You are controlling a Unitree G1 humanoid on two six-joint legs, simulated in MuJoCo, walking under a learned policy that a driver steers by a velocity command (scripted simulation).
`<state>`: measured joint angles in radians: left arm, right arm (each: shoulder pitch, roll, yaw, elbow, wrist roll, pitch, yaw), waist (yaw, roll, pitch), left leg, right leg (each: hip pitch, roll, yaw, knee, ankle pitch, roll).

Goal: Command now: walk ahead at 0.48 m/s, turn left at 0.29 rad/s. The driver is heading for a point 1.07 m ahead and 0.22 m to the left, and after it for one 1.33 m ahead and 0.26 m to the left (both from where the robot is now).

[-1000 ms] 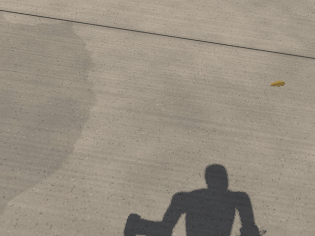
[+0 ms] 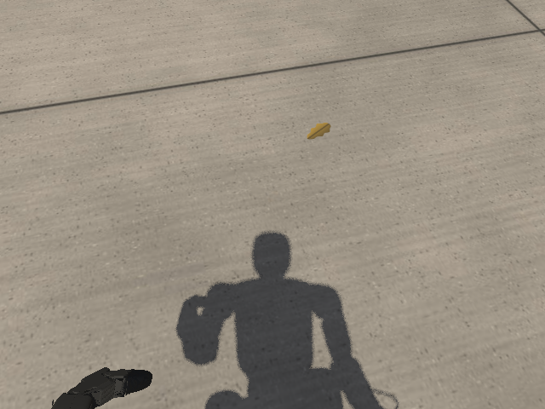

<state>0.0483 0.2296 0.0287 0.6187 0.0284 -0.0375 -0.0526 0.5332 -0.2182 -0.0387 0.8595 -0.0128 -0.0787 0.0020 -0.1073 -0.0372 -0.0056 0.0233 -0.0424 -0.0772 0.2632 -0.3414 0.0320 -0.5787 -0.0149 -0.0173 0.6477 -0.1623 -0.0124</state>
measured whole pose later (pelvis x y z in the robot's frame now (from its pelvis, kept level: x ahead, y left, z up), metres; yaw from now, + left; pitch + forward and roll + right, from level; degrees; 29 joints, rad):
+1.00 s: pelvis +0.29 -0.02 -0.01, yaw +27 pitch +0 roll +1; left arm 0.27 0.24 0.02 0.74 0.03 0.04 0.03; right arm 0.23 -0.25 -0.05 0.74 -0.03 0.05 0.00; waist -0.01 0.02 0.00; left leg -0.36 -0.12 -0.09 0.50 -0.16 0.05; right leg -0.26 0.02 0.01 0.54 -0.29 -0.04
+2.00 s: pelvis +0.36 -0.05 +0.01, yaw +8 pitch +0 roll +0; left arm 0.27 0.23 0.02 0.79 0.03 -0.05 0.01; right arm 0.38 -0.27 -0.05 0.85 -0.02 -0.01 0.03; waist -0.03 0.04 0.00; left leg -0.44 0.00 -0.03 0.98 -0.33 0.08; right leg -0.08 0.03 -0.06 0.32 -0.25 -0.05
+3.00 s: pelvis +0.90 +0.14 -0.01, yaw +28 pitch +0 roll +0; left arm 0.21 0.27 0.04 0.80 0.02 -0.05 -0.02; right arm 0.34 -0.27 -0.03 0.87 -0.04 -0.07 0.00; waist -0.02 0.02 0.05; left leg -0.27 -0.07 -0.03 1.15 -0.35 0.07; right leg -0.35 0.09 -0.03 0.51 -0.17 -0.10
